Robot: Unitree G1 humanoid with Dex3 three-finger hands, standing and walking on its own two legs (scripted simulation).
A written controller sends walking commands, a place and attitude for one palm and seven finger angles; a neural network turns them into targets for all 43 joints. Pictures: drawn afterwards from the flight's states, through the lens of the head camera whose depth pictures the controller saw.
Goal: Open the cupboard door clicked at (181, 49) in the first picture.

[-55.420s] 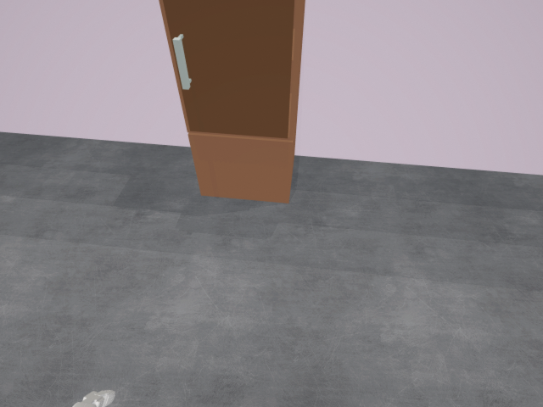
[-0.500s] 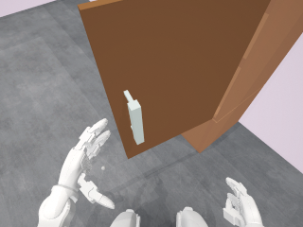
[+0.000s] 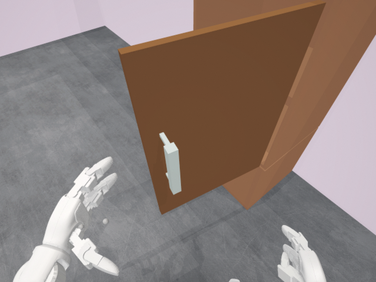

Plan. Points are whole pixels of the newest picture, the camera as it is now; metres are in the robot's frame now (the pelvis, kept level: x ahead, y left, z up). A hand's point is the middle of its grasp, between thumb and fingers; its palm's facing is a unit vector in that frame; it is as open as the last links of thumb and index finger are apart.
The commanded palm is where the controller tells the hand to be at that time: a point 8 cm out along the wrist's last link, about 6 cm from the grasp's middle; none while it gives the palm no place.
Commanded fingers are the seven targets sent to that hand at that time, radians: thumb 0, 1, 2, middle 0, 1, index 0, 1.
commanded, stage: draw the hand back to the body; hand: left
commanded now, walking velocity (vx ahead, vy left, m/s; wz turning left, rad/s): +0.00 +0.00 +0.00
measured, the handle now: (169, 164) +0.38 +0.07 +0.02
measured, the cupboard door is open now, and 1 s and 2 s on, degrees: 79 79 79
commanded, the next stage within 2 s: step back with the hand held close in 1.16 s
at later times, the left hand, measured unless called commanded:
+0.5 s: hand (37, 194) +0.22 +0.24 +0.17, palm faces +0.31 -0.87 -0.39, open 12.5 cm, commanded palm +0.18 +0.29 +0.19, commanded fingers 0.00 0.44 0.70 -0.18 -0.30 -0.18 -0.30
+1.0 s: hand (3, 180) +0.22 +0.27 +0.21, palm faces +0.43 -0.81 -0.40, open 7.6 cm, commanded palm +0.17 +0.30 +0.23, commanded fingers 0.00 0.90 0.90 -0.20 -0.30 -0.20 -0.30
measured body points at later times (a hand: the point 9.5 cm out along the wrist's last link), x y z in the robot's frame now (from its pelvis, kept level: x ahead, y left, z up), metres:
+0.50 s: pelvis +0.03 +0.02 +0.05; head +0.01 +0.00 +0.50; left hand +0.20 +0.29 +0.19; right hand +0.20 -0.20 -0.04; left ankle -0.01 +0.10 -0.68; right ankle +0.03 -0.11 -0.68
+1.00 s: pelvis +0.03 +0.01 +0.06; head +0.01 -0.01 +0.51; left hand +0.19 +0.31 +0.23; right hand +0.21 -0.21 -0.02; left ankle -0.01 +0.10 -0.68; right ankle +0.03 -0.11 -0.68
